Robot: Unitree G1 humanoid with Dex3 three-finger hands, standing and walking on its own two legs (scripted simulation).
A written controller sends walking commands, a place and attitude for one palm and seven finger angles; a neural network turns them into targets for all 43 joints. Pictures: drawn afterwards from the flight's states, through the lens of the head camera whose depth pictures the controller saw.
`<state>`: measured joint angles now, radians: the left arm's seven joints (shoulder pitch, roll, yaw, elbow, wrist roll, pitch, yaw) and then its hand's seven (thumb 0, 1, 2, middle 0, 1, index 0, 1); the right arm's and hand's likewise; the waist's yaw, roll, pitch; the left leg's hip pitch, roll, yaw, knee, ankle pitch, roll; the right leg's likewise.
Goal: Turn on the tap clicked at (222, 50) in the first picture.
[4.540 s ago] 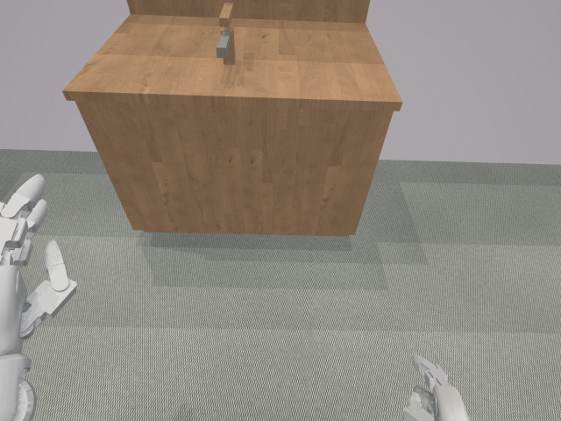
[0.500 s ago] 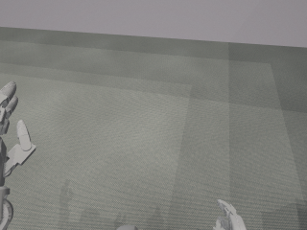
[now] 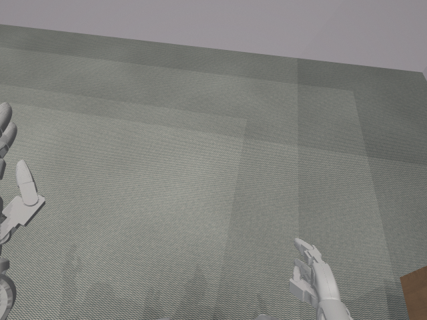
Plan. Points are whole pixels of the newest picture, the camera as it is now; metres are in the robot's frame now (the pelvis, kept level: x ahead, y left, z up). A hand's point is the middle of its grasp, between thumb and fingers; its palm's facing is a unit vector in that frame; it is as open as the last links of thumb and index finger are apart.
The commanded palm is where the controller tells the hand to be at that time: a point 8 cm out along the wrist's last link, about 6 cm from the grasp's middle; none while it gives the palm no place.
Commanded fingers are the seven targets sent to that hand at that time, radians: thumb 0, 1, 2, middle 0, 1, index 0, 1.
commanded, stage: turn to face it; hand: left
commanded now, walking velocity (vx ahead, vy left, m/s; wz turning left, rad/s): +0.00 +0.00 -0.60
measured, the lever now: out of the picture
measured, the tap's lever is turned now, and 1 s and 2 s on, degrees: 0 0 0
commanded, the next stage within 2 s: none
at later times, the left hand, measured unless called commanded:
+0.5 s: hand (136, 194) +0.24 +0.13 +0.19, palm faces +0.16 -0.88 -0.45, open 7.5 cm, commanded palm +0.20 +0.18 +0.18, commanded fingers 0.00 0.90 0.90 -0.20 -0.30 -0.20 -0.30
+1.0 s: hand (231, 237) +0.20 +0.01 +0.17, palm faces -0.16 -0.86 -0.48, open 7.5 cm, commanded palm +0.16 +0.09 +0.18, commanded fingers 0.00 0.90 0.90 -0.20 -0.30 -0.20 -0.30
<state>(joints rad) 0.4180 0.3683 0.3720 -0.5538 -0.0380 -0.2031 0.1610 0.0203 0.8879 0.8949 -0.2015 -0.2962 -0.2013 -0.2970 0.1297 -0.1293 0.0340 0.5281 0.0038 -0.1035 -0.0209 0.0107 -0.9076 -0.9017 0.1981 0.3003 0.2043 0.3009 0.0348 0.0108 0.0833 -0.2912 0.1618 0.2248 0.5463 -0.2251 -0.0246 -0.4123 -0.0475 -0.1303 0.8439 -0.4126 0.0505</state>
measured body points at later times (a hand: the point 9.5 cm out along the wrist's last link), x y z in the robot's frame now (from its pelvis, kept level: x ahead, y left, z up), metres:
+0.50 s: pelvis -0.03 -0.04 +0.00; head +0.00 -0.06 +0.45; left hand +0.22 +0.17 +0.21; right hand +0.05 -0.35 -0.09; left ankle -0.02 +0.11 -0.70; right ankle +0.03 -0.11 -0.73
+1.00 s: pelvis -0.12 -0.05 -0.01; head -0.08 -0.10 +0.43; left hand +0.20 +0.05 +0.19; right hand -0.10 -0.31 -0.13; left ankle -0.05 +0.11 -0.69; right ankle -0.13 -0.16 -0.73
